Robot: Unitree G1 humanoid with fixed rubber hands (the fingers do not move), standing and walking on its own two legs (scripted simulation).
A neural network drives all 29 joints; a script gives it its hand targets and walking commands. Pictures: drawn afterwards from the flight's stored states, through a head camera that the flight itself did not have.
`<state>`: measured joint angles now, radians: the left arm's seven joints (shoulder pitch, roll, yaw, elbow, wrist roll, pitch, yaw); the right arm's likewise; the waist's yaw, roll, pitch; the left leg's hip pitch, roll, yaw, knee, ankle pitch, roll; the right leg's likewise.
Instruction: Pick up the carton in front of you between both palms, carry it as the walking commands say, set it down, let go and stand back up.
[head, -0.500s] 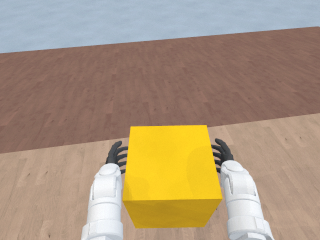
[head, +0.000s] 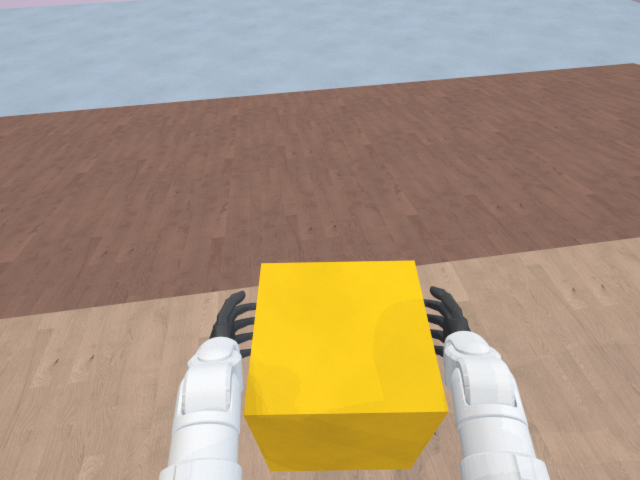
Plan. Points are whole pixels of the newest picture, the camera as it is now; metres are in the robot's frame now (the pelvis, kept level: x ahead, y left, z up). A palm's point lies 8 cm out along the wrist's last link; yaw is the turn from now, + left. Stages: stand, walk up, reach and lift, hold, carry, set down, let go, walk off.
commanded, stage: reach and lift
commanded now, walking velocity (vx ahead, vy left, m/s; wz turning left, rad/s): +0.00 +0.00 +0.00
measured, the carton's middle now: (339, 370) +0.29 +0.00 -0.04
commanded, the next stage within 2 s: hold in 0.20 s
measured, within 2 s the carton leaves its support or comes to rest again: neither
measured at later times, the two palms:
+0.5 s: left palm (220, 352) +0.27 +0.15 +0.05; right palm (462, 345) +0.27 -0.15 +0.05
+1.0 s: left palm (220, 347) +0.28 +0.15 +0.05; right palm (461, 341) +0.28 -0.15 +0.05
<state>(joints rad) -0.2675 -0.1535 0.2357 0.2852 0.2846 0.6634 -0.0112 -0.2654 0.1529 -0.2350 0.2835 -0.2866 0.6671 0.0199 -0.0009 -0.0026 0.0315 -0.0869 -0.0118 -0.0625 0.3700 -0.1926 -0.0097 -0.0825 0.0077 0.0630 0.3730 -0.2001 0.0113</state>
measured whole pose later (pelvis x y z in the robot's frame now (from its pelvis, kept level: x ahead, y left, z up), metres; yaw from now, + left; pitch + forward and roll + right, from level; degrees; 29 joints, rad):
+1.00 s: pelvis -0.01 +0.00 +0.00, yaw +0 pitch -8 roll +0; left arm -0.27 -0.16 0.23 0.21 0.28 0.76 -0.02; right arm -0.28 0.16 -0.23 0.22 -0.28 0.76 0.02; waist 0.00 0.00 0.05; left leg -0.04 -0.01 -0.06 0.36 -0.18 -0.01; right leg -0.04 0.01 0.07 0.37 -0.19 0.01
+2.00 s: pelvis +0.23 -0.02 +0.00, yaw -1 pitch +6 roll +0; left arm -0.16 -0.13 0.13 -0.35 0.09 1.23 0.09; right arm -0.16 0.13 -0.09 -0.35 -0.10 1.24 -0.10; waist -0.03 0.02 -0.13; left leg -0.08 0.05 0.18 0.29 -0.30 0.00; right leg -0.56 -0.08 -0.15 0.68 -0.26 0.00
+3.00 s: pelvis +0.88 -0.04 -0.01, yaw +0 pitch +3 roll +0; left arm -0.35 -0.07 0.15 -0.24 0.09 1.17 0.10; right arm -0.37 0.08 -0.13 -0.20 -0.07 1.17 -0.11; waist -0.03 0.00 -0.06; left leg -0.01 0.01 0.21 0.35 -0.40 0.02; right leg -0.62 -0.07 -0.14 0.64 -0.08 -0.06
